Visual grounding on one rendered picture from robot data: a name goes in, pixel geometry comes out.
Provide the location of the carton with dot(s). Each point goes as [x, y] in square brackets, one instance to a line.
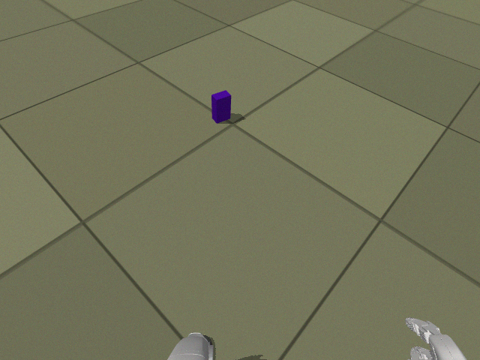
[221, 106]

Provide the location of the right robot hand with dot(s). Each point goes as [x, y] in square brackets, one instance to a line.
[441, 345]

